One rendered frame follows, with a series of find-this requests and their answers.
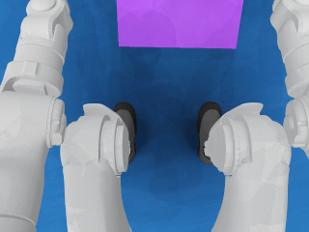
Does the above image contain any right robot foot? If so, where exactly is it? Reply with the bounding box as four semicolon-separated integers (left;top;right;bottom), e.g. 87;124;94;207
197;101;222;164

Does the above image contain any right robot upper arm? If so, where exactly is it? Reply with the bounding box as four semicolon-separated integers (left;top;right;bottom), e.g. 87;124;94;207
283;95;309;159

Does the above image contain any left robot upper arm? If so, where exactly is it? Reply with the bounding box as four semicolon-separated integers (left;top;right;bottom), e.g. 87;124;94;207
0;91;67;232

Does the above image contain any left robot thigh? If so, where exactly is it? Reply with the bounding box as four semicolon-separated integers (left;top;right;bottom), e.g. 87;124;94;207
63;114;132;232

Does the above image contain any carton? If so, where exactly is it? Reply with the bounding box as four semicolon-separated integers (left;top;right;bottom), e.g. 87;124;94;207
116;0;243;49

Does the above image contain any robot left forearm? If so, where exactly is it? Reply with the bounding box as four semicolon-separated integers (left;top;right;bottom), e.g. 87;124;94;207
0;0;73;98

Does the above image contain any robot right forearm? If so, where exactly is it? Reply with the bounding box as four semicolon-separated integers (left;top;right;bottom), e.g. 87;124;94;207
269;0;309;99

